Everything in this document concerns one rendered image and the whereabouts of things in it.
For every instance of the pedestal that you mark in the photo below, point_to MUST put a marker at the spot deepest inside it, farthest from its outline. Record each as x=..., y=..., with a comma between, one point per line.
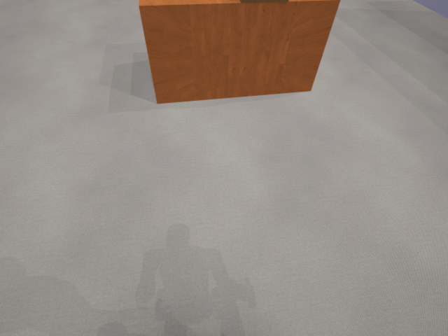
x=216, y=49

